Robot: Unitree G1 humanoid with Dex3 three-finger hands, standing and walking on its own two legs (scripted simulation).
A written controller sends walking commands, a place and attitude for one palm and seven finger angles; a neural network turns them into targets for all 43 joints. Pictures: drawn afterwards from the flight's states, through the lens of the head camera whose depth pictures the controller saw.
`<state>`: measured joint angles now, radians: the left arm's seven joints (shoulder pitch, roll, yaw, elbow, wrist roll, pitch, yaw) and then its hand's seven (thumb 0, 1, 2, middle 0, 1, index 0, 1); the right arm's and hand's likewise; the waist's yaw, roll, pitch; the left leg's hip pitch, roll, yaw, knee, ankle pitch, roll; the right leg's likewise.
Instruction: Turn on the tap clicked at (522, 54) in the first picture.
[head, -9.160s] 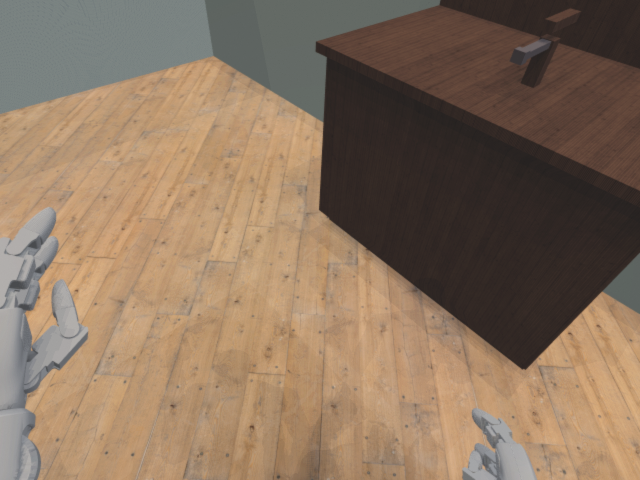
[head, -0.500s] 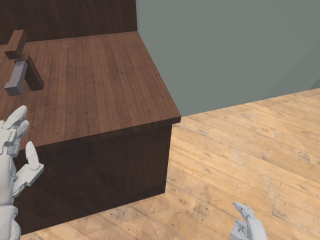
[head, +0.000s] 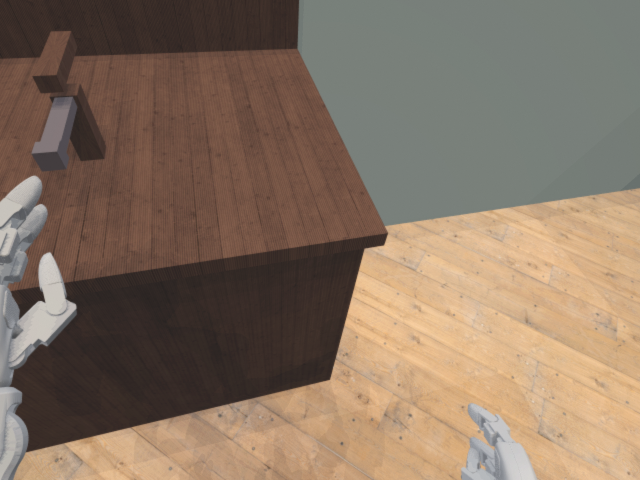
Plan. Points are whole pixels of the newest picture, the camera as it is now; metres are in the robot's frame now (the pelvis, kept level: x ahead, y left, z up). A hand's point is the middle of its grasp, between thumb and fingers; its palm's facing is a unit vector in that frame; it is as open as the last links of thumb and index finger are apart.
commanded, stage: shuffle to correct the standing spot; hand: left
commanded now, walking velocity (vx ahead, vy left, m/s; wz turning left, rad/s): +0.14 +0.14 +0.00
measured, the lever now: (51, 155) +0.43 +0.40 +0.14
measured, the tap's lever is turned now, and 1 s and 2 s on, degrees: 0 0 0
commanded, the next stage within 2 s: come to a stop and stand still in 0.88 s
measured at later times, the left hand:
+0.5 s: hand (59, 278) +0.25 +0.28 +0.16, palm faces +0.39 -0.85 -0.34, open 7.4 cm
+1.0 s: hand (0, 237) +0.28 +0.35 +0.17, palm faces +0.43 -0.81 -0.39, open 7.4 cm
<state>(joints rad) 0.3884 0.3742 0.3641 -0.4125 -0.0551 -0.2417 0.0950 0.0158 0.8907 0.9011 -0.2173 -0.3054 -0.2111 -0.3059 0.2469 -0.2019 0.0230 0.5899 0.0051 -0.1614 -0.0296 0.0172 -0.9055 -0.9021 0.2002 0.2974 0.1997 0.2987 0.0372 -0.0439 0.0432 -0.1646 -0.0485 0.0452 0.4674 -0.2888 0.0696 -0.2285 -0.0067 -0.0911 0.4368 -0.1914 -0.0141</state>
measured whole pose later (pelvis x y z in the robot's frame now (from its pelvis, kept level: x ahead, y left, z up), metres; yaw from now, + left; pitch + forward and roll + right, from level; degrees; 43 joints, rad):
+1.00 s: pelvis +0.07 +0.10 -0.01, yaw +0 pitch +1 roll +2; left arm 0.45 0.35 0.41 -0.51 -0.04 -0.22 0.11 0.01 0.89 0.90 -0.21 -0.30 -0.21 -0.31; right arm 0.22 -0.22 -0.01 0.62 -0.01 -0.09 -0.02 0.02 -0.91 -0.90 0.20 0.30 0.20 0.30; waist 0.04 -0.07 0.04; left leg -0.47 0.09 -0.01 0.87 -0.31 0.02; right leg -0.30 -0.06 -0.05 0.59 -0.31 -0.02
